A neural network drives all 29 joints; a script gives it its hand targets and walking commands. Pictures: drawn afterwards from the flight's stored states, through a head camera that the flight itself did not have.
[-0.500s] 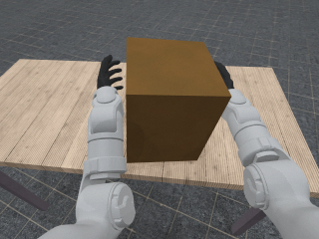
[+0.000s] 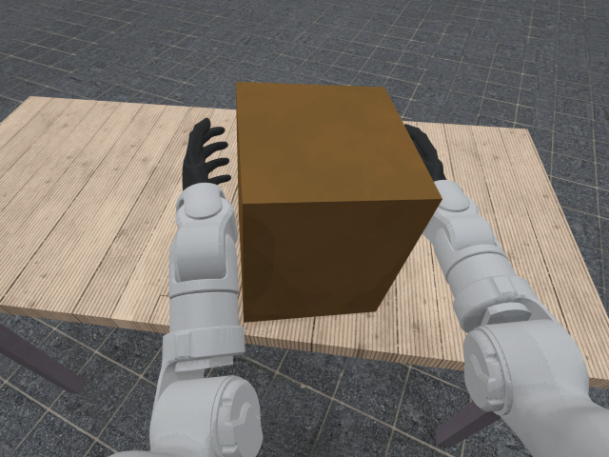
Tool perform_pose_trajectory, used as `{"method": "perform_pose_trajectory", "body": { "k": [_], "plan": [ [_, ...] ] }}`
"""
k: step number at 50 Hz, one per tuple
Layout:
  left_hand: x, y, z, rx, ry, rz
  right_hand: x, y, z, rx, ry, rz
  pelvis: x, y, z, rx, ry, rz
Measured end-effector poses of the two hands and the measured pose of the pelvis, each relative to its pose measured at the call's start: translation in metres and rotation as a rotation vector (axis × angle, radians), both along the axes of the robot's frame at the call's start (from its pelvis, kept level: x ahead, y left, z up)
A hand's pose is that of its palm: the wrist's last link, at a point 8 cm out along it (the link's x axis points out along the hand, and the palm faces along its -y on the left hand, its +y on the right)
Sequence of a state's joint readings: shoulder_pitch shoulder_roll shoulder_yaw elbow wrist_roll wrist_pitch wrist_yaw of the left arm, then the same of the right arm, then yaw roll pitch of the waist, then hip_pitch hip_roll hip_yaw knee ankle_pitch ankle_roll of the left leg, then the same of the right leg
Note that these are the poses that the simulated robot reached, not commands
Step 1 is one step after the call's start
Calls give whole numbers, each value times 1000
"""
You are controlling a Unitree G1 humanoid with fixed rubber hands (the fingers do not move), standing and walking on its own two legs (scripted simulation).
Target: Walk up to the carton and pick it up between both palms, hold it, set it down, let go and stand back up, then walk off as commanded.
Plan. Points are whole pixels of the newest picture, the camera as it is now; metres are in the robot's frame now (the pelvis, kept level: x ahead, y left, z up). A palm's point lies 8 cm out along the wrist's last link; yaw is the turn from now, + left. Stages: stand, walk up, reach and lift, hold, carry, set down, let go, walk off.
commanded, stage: set down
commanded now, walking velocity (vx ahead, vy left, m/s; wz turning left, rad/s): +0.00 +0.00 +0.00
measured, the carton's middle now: (312, 207) +0.42 +0.04 +0.09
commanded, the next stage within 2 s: none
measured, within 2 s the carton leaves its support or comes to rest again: rests again in 1.58 s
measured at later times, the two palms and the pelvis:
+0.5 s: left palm (195, 200) +0.36 +0.18 +0.15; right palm (421, 188) +0.43 -0.11 +0.13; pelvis -0.01 +0.00 +0.00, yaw +0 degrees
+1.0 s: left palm (185, 210) +0.36 +0.19 +0.14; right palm (410, 192) +0.43 -0.09 +0.12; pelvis -0.01 +0.02 +0.00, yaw +0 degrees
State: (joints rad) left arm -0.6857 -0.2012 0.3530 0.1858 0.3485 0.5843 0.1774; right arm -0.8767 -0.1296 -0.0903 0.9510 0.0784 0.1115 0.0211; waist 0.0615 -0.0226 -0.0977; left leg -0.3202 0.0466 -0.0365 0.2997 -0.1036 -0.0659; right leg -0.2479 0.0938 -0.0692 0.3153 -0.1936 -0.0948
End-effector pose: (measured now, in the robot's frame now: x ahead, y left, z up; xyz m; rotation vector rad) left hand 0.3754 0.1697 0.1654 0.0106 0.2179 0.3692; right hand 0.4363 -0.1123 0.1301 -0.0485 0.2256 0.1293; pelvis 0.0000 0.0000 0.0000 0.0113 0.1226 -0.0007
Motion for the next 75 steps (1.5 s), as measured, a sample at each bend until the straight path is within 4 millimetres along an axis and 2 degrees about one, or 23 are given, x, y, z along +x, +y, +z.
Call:
{"method": "perform_pose_trajectory", "body": {
  "k": [5, 14, 30, 54, 67, 75],
  "plan": [
    [-1, -2, -3, 9, 8, -4, -2, -2, -6, 1, 3, -2, -2, 2, 0, 0, -2, -4],
    [-5, -1, -3, 2, -2, 2, -4, -1, -4, -7, -13, 6, -6, 4, 0, -1, 13, -13],
    [-13, 10, -14, -1, 9, 13, -8, 10, -4, 2, -11, 13, -15, 5, 0, 1, 1, -1],
    [-17, 23, -28, 4, 28, 11, -10, 22, -10, 47, -34, 12, -14, 18, 1, -9, 3, -4],
    [-14, 22, -26, 16, 25, 9, -8, 18, -11, 41, -18, 23, -20, 17, 1, -13, -3, -8],
    [-5, 14, -23, -6, 6, 3, -5, 10, -16, 12, 19, 9, -28, 12, -1, -13, 30, -14]
  ]
}}
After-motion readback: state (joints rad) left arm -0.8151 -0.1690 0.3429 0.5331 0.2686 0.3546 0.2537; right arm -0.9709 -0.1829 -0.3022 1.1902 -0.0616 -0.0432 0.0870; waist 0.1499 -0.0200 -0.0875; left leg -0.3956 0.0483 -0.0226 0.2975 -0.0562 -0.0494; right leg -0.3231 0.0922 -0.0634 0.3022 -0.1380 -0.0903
